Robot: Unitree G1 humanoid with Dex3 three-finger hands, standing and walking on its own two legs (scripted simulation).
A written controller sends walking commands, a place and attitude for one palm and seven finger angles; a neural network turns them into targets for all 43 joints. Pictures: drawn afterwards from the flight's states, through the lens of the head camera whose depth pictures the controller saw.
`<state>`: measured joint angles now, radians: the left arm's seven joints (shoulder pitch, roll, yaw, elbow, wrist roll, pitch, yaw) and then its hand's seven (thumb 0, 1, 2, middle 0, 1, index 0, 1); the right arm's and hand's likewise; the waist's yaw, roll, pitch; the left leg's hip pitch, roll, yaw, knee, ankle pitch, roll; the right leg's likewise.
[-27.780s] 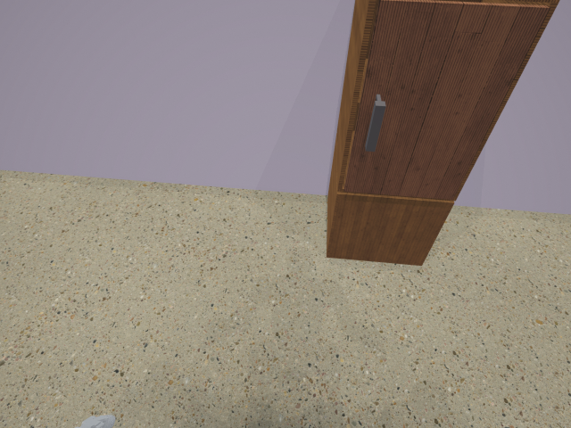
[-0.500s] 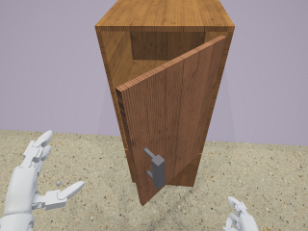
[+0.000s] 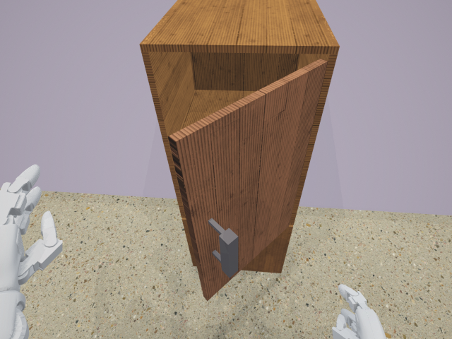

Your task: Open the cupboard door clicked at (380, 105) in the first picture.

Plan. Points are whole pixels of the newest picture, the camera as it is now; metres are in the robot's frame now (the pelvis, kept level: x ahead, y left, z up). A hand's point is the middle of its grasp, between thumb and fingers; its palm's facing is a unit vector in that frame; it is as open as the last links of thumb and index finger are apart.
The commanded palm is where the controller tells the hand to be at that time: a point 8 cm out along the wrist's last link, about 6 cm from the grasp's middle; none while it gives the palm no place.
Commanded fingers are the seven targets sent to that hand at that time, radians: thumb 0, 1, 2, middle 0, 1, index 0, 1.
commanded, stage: draw the hand back to the body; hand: left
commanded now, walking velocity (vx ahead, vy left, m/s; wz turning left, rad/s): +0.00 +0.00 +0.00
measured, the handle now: (222, 247) +0.32 +0.06 -0.05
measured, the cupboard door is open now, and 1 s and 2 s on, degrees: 48 48 48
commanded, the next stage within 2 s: step back with the hand held close in 0.16 s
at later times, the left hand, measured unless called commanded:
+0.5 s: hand (64, 242) +0.19 +0.25 +0.15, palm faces +0.37 -0.78 -0.50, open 7.4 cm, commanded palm +0.13 +0.29 +0.17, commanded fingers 0.00 0.90 0.90 -0.20 -0.30 -0.20 -0.30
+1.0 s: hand out of the picture +0.10 +0.28 +0.15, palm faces +0.44 -0.74 -0.51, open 7.4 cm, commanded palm +0.03 +0.32 +0.17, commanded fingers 0.00 0.90 0.90 -0.20 -0.30 -0.20 -0.30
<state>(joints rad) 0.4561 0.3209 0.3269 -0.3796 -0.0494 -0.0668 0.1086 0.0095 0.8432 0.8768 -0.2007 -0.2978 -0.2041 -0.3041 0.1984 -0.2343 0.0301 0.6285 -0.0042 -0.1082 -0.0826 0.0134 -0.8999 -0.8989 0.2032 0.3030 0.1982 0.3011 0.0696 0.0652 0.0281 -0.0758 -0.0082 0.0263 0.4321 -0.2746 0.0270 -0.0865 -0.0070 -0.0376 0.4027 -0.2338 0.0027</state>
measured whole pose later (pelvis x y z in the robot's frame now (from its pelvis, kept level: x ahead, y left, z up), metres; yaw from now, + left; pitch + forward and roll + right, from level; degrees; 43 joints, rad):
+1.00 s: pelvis -0.10 +0.01 -0.02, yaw +3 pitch -2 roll -1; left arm 0.52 0.40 0.42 -0.50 0.03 -0.20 0.13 0.01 0.88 0.90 -0.21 -0.30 -0.21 -0.31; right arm 0.22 -0.22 0.00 0.55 0.00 -0.05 -0.09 0.01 -0.90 -0.90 0.20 0.30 0.20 0.30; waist -0.01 0.00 0.07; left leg -0.38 -0.02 0.02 0.61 -0.22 0.07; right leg -0.35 0.02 0.02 0.55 -0.16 0.02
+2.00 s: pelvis -0.29 +0.00 -0.01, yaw -6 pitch -1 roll +0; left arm 0.67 0.50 0.46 -0.55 -0.03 -0.19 0.14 0.01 0.88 0.90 -0.21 -0.30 -0.21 -0.30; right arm 0.28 -0.21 0.00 0.60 -0.01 -0.14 -0.07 0.01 -0.90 -0.90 0.20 0.30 0.20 0.30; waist -0.07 -0.05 0.00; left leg -0.32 -0.01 0.07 0.45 -0.15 0.05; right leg -0.26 0.01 -0.07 0.60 -0.42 -0.01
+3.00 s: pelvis -0.32 +0.02 -0.01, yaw +0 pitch -2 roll +0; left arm 0.27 0.22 0.01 0.97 0.02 0.03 0.00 -0.01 0.97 0.89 -0.21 -0.30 -0.21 -0.30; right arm 0.23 -0.24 0.00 1.01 -0.03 0.04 -0.01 0.01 -0.90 -0.90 0.20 0.30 0.20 0.30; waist 0.00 -0.02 0.08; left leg -0.24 0.02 -0.02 0.50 -0.23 -0.02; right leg -0.23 0.00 -0.04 0.50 -0.24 -0.02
